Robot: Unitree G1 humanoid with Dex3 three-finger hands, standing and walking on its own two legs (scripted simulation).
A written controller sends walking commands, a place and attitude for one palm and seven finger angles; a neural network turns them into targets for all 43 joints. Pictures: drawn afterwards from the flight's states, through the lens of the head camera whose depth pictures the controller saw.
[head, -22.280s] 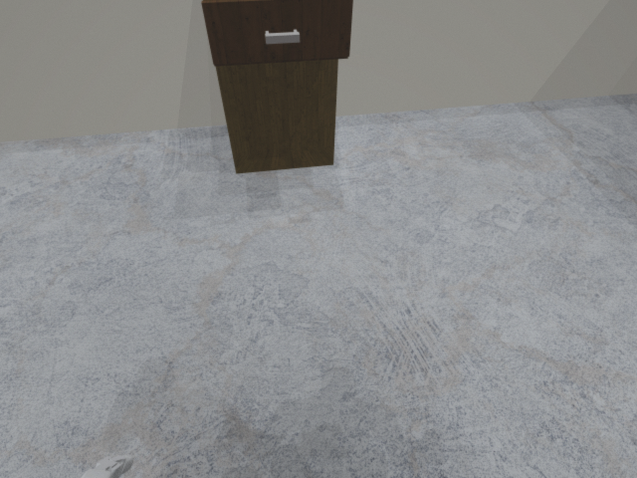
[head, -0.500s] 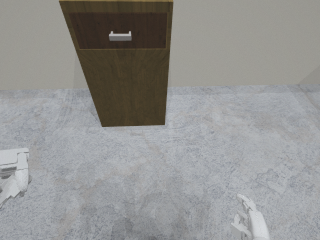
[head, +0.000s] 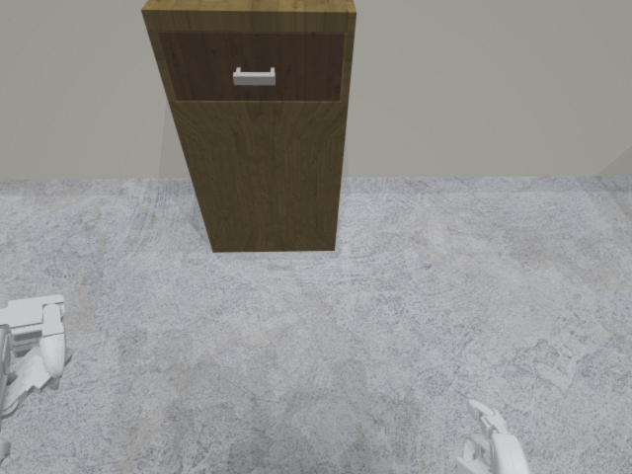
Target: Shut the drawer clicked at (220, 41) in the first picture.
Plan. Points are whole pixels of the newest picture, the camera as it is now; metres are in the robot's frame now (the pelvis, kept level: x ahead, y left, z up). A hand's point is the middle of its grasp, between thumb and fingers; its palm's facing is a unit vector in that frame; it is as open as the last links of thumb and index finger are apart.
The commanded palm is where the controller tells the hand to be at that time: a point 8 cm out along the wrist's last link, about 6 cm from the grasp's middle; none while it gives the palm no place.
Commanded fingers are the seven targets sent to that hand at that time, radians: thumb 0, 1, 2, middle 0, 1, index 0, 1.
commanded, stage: stop stepping back and stand still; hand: left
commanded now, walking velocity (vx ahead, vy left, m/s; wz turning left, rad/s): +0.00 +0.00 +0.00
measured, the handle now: (255, 74) +1.01 +0.22 +0.00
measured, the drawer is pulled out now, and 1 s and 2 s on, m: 0.00 0.00 0.00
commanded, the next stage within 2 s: let the arm hang, fingers relaxed in 0.06 s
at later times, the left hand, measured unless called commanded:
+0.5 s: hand out of the picture +0.04 +0.18 -0.17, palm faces -0.05 -0.97 -0.22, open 3.3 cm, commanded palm none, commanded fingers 0.00 0.90 0.90 -0.68 -0.82 -0.68 -0.82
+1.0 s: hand out of the picture +0.06 +0.19 -0.16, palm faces +0.00 -0.96 -0.28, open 7.2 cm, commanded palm none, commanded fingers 0.00 0.90 0.90 -0.20 -0.30 -0.20 -0.30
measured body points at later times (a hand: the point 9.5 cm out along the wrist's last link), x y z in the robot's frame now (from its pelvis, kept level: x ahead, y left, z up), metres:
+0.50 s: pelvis -0.01 -0.01 -0.01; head +0.02 +0.00 +0.44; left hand +0.04 +0.23 -0.15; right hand +0.06 -0.28 -0.14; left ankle +0.00 +0.08 -0.74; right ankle +0.02 -0.12 -0.74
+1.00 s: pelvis +0.01 -0.02 +0.00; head +0.02 -0.04 +0.45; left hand +0.06 +0.24 -0.14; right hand +0.04 -0.25 -0.16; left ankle +0.00 +0.08 -0.74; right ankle +0.02 -0.12 -0.74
